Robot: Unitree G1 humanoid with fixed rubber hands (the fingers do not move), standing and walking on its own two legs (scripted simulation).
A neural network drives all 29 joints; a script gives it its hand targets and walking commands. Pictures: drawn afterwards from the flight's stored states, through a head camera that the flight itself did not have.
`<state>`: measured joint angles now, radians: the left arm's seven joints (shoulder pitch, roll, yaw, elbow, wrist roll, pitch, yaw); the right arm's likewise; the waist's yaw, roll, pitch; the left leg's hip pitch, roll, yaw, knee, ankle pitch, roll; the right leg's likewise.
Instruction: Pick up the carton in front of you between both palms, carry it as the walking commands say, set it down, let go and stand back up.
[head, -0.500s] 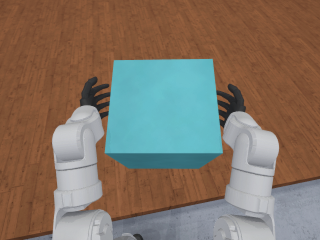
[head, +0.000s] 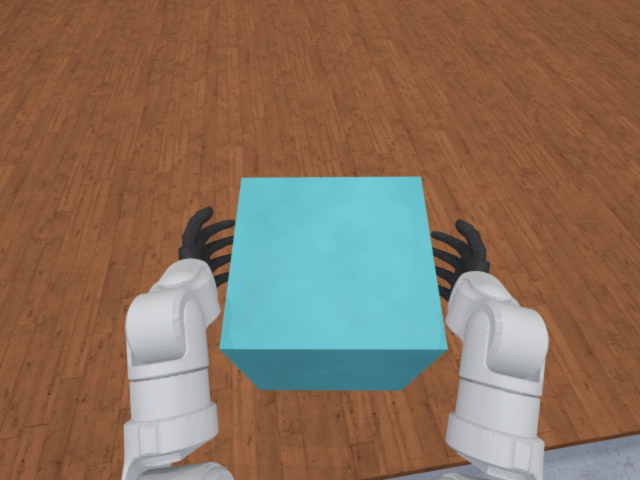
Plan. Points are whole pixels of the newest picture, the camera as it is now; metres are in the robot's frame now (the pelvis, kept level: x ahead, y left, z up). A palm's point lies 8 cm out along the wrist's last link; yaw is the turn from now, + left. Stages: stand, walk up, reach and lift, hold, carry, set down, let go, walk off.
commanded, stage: carry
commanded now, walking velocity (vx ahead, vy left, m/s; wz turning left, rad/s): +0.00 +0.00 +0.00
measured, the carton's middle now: (330, 296) +0.36 +0.00 +0.02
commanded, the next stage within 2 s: none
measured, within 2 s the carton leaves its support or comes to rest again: neither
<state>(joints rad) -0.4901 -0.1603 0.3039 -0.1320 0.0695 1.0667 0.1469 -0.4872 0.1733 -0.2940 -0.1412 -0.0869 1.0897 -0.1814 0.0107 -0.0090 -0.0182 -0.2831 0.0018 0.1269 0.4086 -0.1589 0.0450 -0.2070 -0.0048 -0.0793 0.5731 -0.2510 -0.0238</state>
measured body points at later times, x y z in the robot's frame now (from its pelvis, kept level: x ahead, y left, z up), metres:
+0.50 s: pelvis +0.02 -0.03 -0.02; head +0.03 -0.03 +0.43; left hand +0.36 +0.14 +0.08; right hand +0.37 -0.17 +0.08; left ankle -0.03 +0.10 -0.75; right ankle +0.03 -0.11 -0.75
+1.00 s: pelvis -0.02 -0.01 -0.02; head -0.03 -0.01 +0.43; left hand +0.32 +0.16 +0.08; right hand +0.32 -0.15 +0.09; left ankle -0.03 +0.10 -0.75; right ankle +0.03 -0.11 -0.75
